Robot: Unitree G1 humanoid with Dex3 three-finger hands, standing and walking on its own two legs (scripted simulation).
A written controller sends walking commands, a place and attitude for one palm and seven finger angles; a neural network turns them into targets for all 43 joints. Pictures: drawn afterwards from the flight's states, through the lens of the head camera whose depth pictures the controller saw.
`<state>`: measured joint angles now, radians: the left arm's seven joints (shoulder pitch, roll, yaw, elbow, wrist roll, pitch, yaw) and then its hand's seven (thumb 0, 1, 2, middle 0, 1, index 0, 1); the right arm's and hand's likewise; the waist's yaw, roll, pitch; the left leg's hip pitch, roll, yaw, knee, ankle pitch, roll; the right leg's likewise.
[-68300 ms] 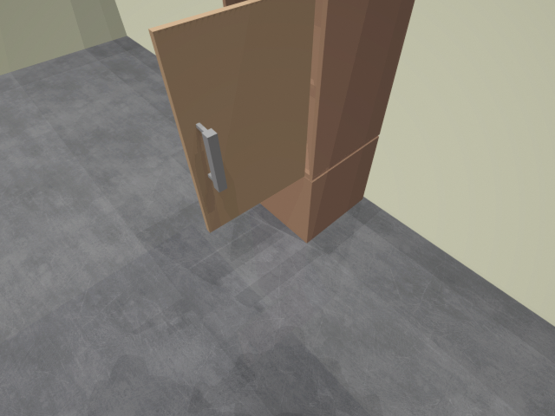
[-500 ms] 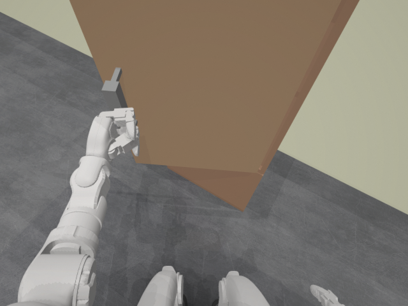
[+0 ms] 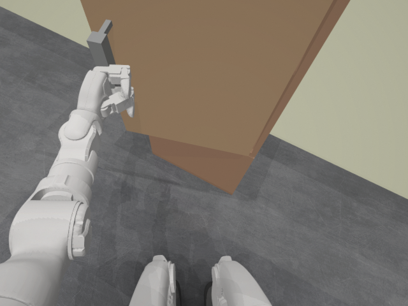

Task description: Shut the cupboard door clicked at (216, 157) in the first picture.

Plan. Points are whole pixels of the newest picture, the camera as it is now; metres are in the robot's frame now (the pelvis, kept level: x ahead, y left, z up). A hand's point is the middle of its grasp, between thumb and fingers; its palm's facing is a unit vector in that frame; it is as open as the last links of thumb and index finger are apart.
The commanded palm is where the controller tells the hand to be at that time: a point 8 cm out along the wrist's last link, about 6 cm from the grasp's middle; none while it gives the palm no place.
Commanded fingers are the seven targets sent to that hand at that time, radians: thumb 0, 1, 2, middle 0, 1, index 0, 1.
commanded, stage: push the door shut along its arc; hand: left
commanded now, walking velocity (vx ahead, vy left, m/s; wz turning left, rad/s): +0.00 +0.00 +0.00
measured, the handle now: (113, 67) +0.58 +0.16 +0.07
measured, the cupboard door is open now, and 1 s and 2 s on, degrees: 17 6 0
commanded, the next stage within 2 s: pull the fist back off the door in 1.04 s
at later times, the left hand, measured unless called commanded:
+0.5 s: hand (160, 75) +0.55 +0.06 +0.07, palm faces -0.39 -0.92 -0.02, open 3.1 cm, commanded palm +0.56 +0.10 +0.07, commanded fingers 0.00 0.90 0.90 -1.30 -1.50 -1.30 -1.50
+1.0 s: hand (166, 64) +0.58 +0.05 +0.07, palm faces -0.43 -0.90 -0.04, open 2.9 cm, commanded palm +0.61 +0.06 +0.07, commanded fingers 0.00 0.90 0.90 -1.30 -1.50 -1.30 -1.50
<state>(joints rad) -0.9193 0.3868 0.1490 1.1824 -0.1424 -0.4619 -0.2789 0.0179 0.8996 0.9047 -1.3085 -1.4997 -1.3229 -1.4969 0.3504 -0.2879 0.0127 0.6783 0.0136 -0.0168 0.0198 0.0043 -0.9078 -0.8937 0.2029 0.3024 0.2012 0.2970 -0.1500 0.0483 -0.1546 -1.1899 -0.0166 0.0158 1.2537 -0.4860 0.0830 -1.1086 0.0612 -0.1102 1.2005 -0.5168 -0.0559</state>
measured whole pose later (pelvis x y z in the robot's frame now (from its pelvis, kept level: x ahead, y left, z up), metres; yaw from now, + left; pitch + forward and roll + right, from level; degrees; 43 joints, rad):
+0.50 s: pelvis +0.01 +0.01 -0.01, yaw -2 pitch +28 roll -5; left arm -1.17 0.43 0.15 1.29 -0.07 -0.36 -0.33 0.02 0.90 0.90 -1.30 -1.50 -1.30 -1.50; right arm 0.36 -0.28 0.04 0.66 -0.01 -0.02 0.03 0.00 -0.91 -0.89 0.20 0.30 0.20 0.30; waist -0.24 0.06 -0.15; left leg -1.29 0.00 0.02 1.30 -0.51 0.09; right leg -1.20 0.08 -0.11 1.23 -0.53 -0.05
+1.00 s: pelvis +0.01 -0.02 -0.02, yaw -2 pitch +31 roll -5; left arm -1.32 0.54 0.14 1.34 -0.06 -0.25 -0.42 -0.01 0.85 0.92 -1.30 -1.50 -1.32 -1.50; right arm 0.39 -0.28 0.04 0.70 -0.02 -0.05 0.01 0.00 -0.91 -0.89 0.20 0.30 0.20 0.30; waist -0.26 0.06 -0.14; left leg -1.37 0.02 0.00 1.35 -0.53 0.06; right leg -1.28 0.09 -0.13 1.28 -0.55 -0.08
